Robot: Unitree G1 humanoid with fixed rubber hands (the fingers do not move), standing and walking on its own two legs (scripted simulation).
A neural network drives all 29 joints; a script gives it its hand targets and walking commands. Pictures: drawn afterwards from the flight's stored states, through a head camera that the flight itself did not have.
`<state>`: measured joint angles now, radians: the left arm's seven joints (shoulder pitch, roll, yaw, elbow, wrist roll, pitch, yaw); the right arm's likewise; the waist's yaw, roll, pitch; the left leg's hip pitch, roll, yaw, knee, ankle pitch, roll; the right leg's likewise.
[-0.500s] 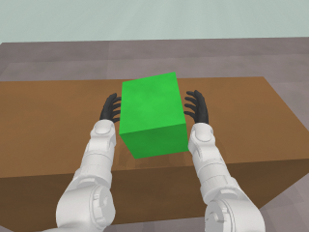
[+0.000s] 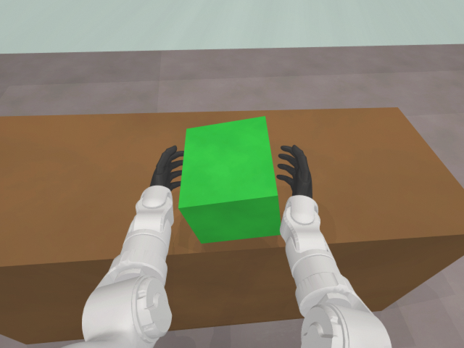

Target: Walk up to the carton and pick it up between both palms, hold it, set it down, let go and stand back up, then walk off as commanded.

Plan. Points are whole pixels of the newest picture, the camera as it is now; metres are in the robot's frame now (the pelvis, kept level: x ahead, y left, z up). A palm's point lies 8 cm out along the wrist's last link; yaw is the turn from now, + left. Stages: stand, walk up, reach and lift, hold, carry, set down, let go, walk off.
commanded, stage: set down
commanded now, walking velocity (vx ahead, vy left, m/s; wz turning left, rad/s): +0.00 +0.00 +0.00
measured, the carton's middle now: (233, 180) +0.42 -0.04 +0.04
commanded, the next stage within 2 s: none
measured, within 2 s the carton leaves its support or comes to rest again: rests again in 1.14 s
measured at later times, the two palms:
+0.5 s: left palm (166, 190) +0.42 +0.09 +0.03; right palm (297, 195) +0.36 -0.15 +0.05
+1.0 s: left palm (169, 192) +0.43 +0.09 +0.01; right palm (292, 208) +0.36 -0.15 +0.01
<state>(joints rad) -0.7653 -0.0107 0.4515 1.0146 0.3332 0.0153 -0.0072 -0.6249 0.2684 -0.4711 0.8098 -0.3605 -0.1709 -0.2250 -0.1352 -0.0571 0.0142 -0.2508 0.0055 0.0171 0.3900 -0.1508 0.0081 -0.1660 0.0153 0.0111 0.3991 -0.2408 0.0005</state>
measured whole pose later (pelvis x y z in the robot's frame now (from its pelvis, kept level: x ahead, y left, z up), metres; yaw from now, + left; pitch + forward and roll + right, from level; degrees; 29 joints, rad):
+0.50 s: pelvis +0.01 +0.00 +0.00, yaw +0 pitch +2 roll +0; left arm -0.77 0.00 0.48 1.12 0.36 -0.09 -0.01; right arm -0.62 0.28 -0.55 0.89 -0.45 -0.27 -0.22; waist -0.14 -0.06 0.03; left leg -0.25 0.00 0.02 0.39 -0.17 0.01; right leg -0.17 0.01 0.01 0.40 -0.25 0.00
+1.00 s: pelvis +0.03 +0.00 +0.00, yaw +0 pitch +6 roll +0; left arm -0.77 0.01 0.48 1.15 0.41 -0.20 -0.01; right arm -0.59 0.27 -0.56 1.03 -0.44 -0.46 -0.29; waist -0.14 -0.07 0.03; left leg -0.32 0.00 0.02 0.39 -0.18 0.01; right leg -0.23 0.01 0.01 0.40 -0.25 0.00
